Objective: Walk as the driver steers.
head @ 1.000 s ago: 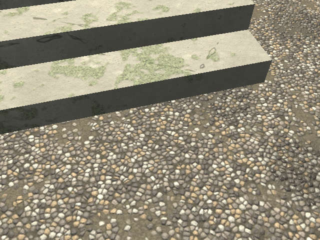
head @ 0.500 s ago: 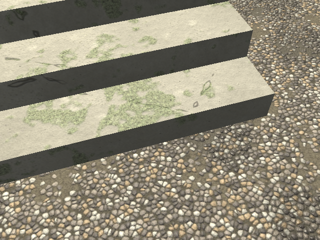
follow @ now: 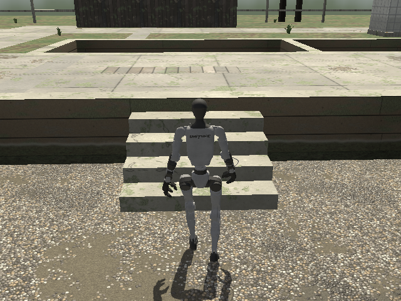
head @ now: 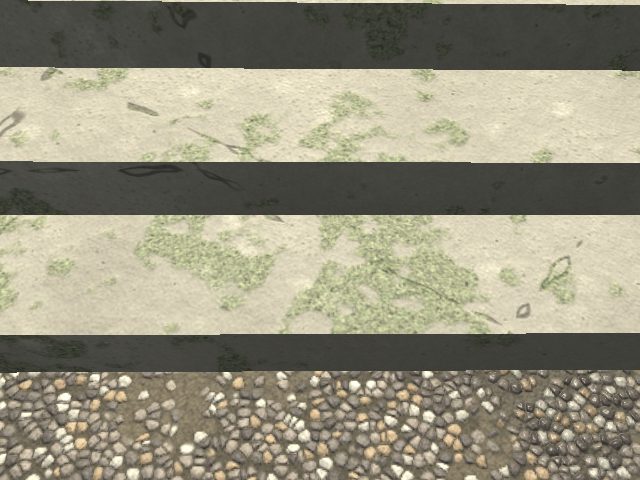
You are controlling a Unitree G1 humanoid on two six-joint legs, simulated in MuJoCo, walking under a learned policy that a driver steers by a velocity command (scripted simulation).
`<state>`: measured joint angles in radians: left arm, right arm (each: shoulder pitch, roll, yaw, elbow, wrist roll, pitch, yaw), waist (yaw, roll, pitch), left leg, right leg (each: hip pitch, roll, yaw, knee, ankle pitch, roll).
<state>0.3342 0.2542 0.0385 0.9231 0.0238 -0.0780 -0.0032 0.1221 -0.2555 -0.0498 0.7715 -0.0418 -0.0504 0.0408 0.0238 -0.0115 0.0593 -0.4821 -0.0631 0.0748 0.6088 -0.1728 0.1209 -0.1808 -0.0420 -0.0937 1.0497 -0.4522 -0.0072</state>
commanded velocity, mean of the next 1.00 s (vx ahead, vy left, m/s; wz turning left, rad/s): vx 0.50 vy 0.00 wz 0.18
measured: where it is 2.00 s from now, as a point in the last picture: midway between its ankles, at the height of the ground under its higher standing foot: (325, 177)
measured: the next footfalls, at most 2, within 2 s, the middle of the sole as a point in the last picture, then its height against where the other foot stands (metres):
right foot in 0.46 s outside the picture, level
left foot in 0.92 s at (294, 444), level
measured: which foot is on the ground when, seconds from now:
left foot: down 0.00-0.48, up 0.50-0.90, down 0.92-1.00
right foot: up 0.00-0.44, down 0.46-0.92, up 0.94-1.00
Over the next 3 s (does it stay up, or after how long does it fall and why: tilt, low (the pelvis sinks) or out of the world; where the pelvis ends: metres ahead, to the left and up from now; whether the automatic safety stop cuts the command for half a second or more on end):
stays up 1.53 0.11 0.55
